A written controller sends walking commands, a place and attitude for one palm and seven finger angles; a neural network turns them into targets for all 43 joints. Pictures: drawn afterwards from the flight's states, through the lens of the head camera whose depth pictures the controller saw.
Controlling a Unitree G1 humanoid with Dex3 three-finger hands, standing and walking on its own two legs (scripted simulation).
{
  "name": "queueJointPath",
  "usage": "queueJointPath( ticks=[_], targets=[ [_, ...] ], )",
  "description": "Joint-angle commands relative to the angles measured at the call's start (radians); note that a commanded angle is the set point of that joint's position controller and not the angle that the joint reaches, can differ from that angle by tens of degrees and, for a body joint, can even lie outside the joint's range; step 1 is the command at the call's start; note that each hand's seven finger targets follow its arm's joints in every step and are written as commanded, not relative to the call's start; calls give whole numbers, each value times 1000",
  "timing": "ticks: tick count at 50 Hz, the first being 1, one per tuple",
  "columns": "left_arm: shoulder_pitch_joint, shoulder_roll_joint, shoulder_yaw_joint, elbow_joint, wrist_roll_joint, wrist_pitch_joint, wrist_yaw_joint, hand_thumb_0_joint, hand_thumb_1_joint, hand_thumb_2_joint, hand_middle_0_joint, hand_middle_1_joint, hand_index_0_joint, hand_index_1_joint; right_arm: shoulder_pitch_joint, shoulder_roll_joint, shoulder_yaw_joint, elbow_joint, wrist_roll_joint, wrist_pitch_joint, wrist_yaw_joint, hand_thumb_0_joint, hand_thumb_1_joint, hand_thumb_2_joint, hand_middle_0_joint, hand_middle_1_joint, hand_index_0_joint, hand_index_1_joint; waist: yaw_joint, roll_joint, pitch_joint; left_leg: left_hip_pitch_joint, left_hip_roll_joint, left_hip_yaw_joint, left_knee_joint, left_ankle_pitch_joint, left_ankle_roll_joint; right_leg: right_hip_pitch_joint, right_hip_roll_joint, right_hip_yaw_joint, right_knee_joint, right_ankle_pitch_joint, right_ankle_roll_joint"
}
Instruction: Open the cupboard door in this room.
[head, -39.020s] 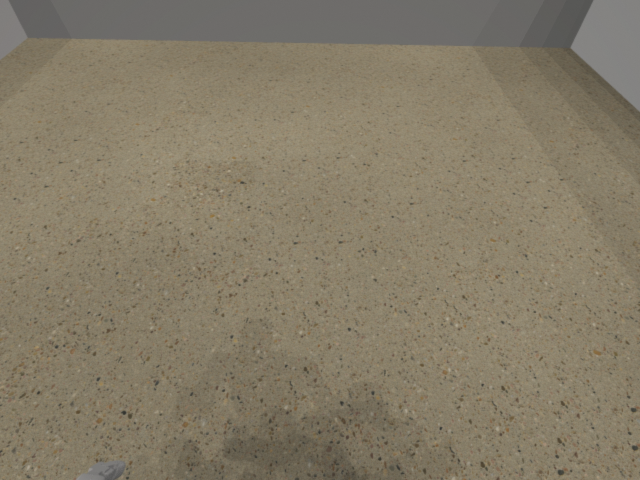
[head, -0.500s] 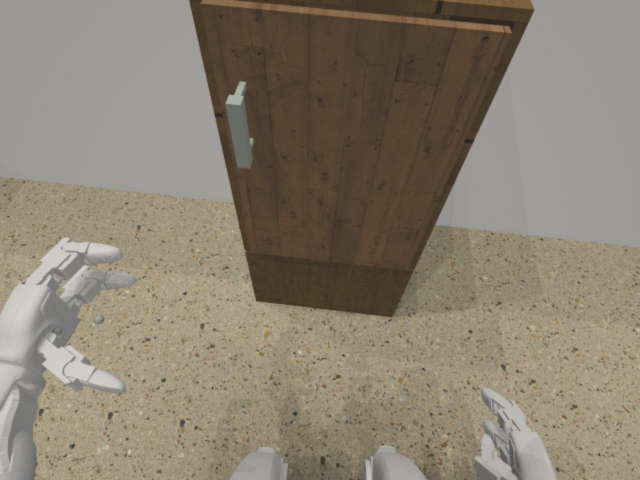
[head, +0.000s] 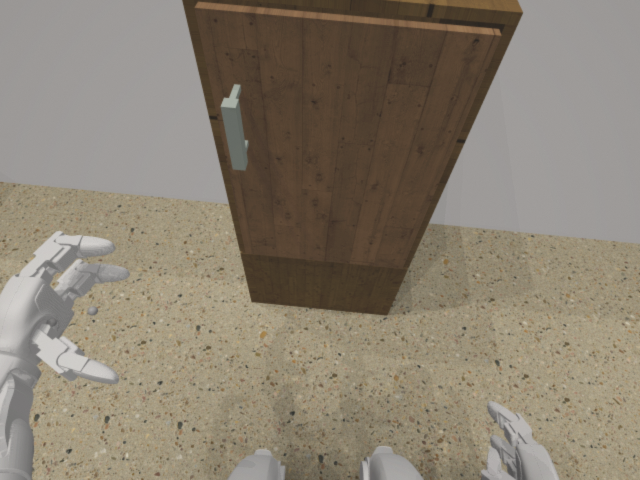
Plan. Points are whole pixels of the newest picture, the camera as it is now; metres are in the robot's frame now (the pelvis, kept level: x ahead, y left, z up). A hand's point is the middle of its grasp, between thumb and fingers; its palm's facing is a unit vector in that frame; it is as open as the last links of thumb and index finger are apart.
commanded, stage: raise the hand with hooked fingers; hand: left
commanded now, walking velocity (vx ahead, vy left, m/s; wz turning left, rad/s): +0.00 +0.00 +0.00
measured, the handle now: (238, 128) +0.62 +0.16 +0.05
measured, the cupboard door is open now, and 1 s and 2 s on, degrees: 0 0 0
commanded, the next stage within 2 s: move the hooked fingers beside the handle in 0.12 s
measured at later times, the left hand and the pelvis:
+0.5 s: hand (111, 279) +0.33 +0.26 +0.06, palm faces -0.04 -1.00 -0.03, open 14.0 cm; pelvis -0.01 -0.01 -0.01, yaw +0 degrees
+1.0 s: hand (143, 221) +0.41 +0.25 +0.06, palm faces -0.06 -1.00 -0.02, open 14.0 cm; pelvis +0.00 +0.00 -0.01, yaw -1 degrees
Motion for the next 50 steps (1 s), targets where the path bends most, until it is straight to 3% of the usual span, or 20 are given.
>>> queueJointPath(
  ticks=[1, 10, 11, 15, 16, 19, 21, 24, 26, 27, 31, 33, 36, 37, 39, 44, 46, 48, 50],
  targets=[
    [-171, 263, 100, -198, -26, -62, -5, 0, -500, 300, -300, -1200, -300, -1200, -20, -154, -67, -132, 5, -55, -20, 0, -900, -900, 200, 300, 200, 300, 18, 107, -269, 114, -15, -5, -194, 303, -2, 192, 32, -20, -104, 154, -44],
    [-179, 255, 95, -180, -31, -51, -11, 0, -500, 300, -300, -1200, -300, -1200, -27, -154, -64, -134, 6, -53, -23, 0, -900, -900, 200, 300, 200, 300, 12, 61, -253, 81, -17, 1, -181, 278, 4, 201, 31, -12, -111, 149, -41],
    [-176, 252, 94, -188, -32, -52, -13, 0, -500, 300, -300, -1200, -300, -1200, -28, -151, -65, -133, 6, -54, -23, 0, -900, -900, 200, 300, 200, 300, 14, 77, -269, 87, -18, 4, -177, 287, 6, 209, 29, -8, -110, 162, -40],
    [-331, 288, 97, -135, -17, -60, -11, 0, -500, 300, -300, -1200, -300, -1200, -19, -157, -60, -104, 4, -49, -35, 0, -900, -900, 200, 300, 200, 300, -12, 83, -241, 63, -12, 1, -159, 258, 5, 167, 31, -3, -102, 136, -41],
    [-372, 273, 78, -120, -12, -63, -13, 0, -500, 300, -300, -1200, -300, -1200, -18, -156, -59, -100, 5, -48, -37, 0, -900, -900, 200, 300, 200, 300, -18, 82, -245, 63, -14, -1, -157, 249, 6, 159, 30, -1, -100, 127, -40],
    [-453, 290, 64, -73, 1, -60, -18, 0, -500, 300, -300, -1200, -300, -1200, -13, -161, -57, -90, 5, -46, -42, 0, -900, -900, 200, 300, 200, 300, -21, 101, -255, 62, -12, -2, -152, 239, 7, 150, 29, 4, -98, 115, -45],
    [-474, 313, 79, -26, 14, -52, -22, 0, -500, 300, -300, -1200, -300, -1200, -3, -163, -60, -85, 7, -38, -43, 0, -900, -900, 200, 300, 200, 300, -18, 77, -291, 63, -11, 2, -150, 247, 9, 166, 26, 10, -98, 129, -41],
    [-536, 329, 77, 1, 23, -51, -20, 0, -500, 300, -300, -1200, -300, -1200, -1, -162, -57, -83, 4, -29, -39, 0, -900, -900, 200, 300, 200, 300, -12, 99, -312, 57, -13, 5, -145, 263, 10, 177, 26, 16, -92, 144, -45],
    [-513, 374, 124, 46, 28, -49, -15, 0, -500, 300, -300, -1200, -300, -1200, 8, -164, -58, -83, 5, -15, -35, 0, -900, -900, 200, 300, 200, 300, 2, 90, -334, 44, -12, 10, -148, 285, 7, 207, 22, 18, -89, 174, -42],
    [-524, 347, 100, 49, 31, -49, -14, 0, -500, 300, -300, -1200, -300, -1200, 7, -160, -57, -87, 5, -11, -31, 0, -900, -900, 200, 300, 200, 300, -2, 99, -339, 48, -13, 14, -149, 287, 8, 200, 22, 17, -89, 179, -40],
    [-571, 377, 123, 121, 41, -51, -4, 0, -500, 300, -300, -1200, -300, -1200, 31, -167, -61, -81, 4, 11, -22, 0, -900, -900, 200, 300, 200, 300, -8, 70, -337, 20, -9, 17, -143, 301, 8, 203, 26, 18, -81, 205, -37],
    [-585, 349, 97, 122, 46, -59, -3, 0, -500, 300, -300, -1200, -300, -1200, 39, -164, -65, -82, 5, 19, -17, 0, -900, -900, 200, 300, 200, 300, -13, 90, -347, 32, -10, 23, -144, 305, 10, 196, 24, 21, -85, 212, -36],
    [-648, 395, 126, 149, 53, -77, 1, 0, -500, 300, -300, -1200, -300, -1200, 57, -172, -68, -65, 2, 33, -18, 0, -900, -900, 200, 300, 200, 300, -21, 83, -362, 26, -5, 20, -138, 311, 10, 192, 27, 23, -78, 220, -36],
    [-665, 365, 98, 179, 57, -78, -1, 0, -500, 300, -300, -1200, -300, -1200, 60, -170, -66, -63, 4, 38, -17, 0, -900, -900, 200, 300, 200, 300, -32, 63, -348, 15, -7, 22, -137, 292, 14, 183, 28, 23, -81, 206, -34],
    [-732, 395, 109, 194, 64, -91, 0, 0, -500, 300, -300, -1200, -300, -1200, 69, -175, -68, -51, 2, 46, -19, 0, -900, -900, 200, 300, 200, 300, -36, 75, -356, 13, -4, 18, -129, 295, 15, 169, 30, 22, -72, 203, -39],
    [-854, 392, 76, 243, 92, -112, 5, 0, -500, 300, -300, -1200, -300, -1200, 94, -177, -71, -25, -1, 66, -19, 0, -900, -900, 200, 300, 200, 300, -52, 116, -389, 51, 0, 10, -122, 327, 13, 128, 31, 16, -60, 214, -41],
    [-849, 400, 87, 255, 100, -115, 13, 0, -500, 300, -300, -1200, -300, -1200, 106, -177, -75, -21, -3, 77, -15, 0, -900, -900, 200, 300, 200, 300, -42, 130, -430, 94, 3, 4, -125, 386, 7, 134, 30, 10, -57, 250, -41],
    [-849, 396, 82, 272, 107, -111, 22, 0, -500, 300, -300, -1200, -300, -1200, 112, -177, -75, -17, -3, 88, -11, 0, -900, -900, 200, 300, 200, 300, -42, 144, -426, 104, 5, 2, -127, 403, 3, 116, 30, 6, -59, 250, -41],
    [-889, 398, 78, 323, 119, -105, 32, 0, -500, 300, -300, -1200, -300, -1200, 124, -179, -75, -9, -5, 100, -10, 0, -900, -900, 200, 300, 200, 300, -56, 98, -412, 83, 9, -2, -122, 395, 6, 104, 33, 2, -55, 246, -38]
  ],
)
